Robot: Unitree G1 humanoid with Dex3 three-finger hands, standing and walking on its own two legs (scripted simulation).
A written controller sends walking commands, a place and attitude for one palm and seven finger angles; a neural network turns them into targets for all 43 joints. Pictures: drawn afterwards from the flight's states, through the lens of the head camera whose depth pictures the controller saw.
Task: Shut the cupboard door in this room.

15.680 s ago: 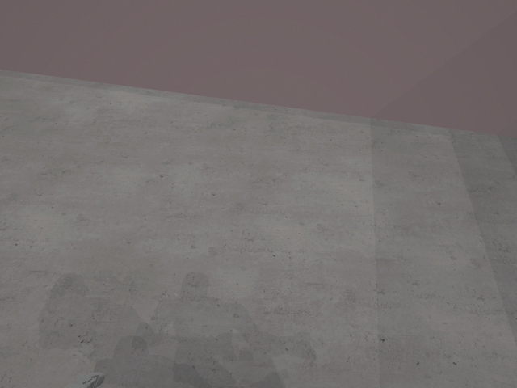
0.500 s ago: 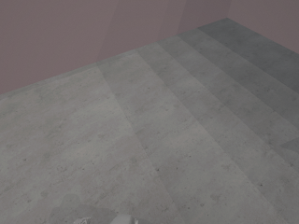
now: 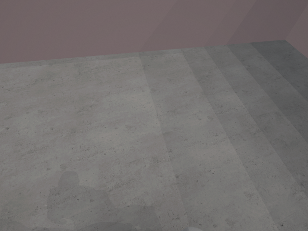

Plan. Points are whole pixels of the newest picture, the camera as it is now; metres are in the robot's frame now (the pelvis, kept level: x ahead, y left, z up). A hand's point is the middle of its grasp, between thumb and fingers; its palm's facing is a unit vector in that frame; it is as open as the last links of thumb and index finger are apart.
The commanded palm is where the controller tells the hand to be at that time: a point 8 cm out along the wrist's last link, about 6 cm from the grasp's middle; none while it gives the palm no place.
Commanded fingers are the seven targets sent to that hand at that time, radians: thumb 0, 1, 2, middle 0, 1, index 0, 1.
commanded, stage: turn or walk to find it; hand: left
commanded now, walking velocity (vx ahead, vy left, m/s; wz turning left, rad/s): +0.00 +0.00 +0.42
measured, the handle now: out of the picture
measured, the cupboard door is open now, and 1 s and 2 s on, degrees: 83 83 83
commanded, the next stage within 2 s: stand and wait in 1.34 s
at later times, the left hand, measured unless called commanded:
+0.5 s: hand out of the picture +0.00 +0.15 -0.15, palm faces +0.25 -0.93 -0.26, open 7.4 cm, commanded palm none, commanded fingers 0.00 0.90 0.90 -0.20 -0.30 -0.20 -0.30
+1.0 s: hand out of the picture -0.07 +0.21 -0.16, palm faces +0.43 -0.86 -0.26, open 7.4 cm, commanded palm none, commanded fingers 0.00 0.90 0.90 -0.20 -0.30 -0.20 -0.30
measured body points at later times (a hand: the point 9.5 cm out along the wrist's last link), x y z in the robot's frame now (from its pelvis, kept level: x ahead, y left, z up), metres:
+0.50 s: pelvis -0.02 -0.05 +0.00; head +0.01 -0.07 +0.45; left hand -0.02 +0.20 -0.13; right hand +0.08 -0.29 -0.16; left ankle -0.08 +0.11 -0.67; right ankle +0.01 -0.14 -0.74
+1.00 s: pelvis -0.05 -0.02 +0.00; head -0.02 +0.00 +0.45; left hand -0.09 +0.25 -0.14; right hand +0.12 -0.20 -0.15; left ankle -0.08 +0.09 -0.74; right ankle +0.00 -0.15 -0.70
